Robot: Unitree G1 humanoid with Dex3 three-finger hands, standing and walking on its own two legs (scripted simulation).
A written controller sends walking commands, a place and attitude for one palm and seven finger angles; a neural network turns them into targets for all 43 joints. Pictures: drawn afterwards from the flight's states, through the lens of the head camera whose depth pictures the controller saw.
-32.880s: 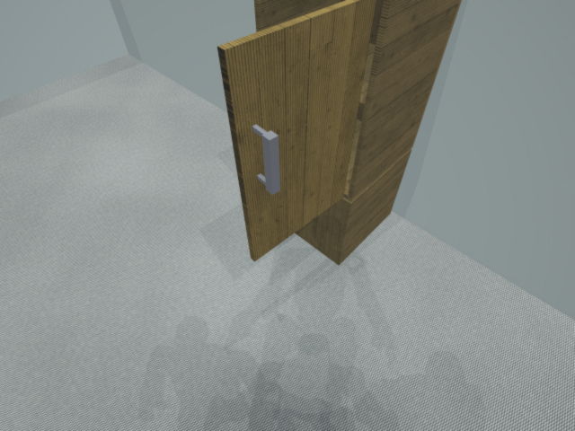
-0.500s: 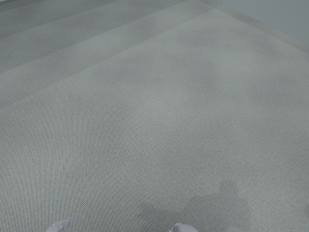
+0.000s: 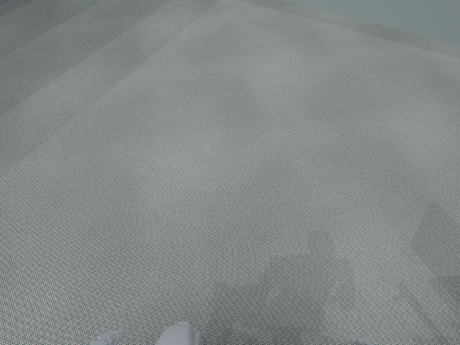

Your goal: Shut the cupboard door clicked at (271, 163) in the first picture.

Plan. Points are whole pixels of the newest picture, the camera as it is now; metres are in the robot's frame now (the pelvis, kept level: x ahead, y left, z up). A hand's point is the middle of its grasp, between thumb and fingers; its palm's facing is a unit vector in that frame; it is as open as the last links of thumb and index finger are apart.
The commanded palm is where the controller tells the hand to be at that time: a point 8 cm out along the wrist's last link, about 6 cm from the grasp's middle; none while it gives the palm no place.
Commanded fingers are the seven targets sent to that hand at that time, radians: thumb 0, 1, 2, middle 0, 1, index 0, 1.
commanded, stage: turn to face it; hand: left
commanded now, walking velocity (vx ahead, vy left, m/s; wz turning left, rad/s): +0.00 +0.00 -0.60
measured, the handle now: out of the picture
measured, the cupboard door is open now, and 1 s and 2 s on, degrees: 52 52 52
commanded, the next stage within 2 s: take the last steps up to it in 1.78 s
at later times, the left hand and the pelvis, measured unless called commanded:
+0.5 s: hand (157, 303) +0.20 +0.16 -0.16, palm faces -0.31 -0.91 -0.29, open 7.4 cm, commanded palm none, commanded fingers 0.00 0.90 0.90 -0.20 -0.30 -0.20 -0.30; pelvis +0.02 -0.01 -0.01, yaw -18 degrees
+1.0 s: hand (174, 281) +0.25 +0.14 -0.17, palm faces -0.54 -0.82 -0.20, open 7.4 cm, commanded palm none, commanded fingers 0.00 0.90 0.90 -0.20 -0.30 -0.20 -0.30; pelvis +0.06 +0.01 +0.00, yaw -36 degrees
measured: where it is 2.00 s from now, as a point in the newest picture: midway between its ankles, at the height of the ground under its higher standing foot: outside the picture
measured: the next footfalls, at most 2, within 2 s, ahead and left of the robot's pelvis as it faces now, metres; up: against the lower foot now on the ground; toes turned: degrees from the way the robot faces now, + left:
left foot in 0.10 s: +0.07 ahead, +0.14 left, +0.00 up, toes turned -1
right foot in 0.44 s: +0.02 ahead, -0.12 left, +0.00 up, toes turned -22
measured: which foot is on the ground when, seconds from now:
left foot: up 0.00-0.08, down 0.10-0.44, up 0.46-0.80, down 0.82-1.00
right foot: down 0.00-0.08, up 0.10-0.42, down 0.44-0.82, up 0.84-1.00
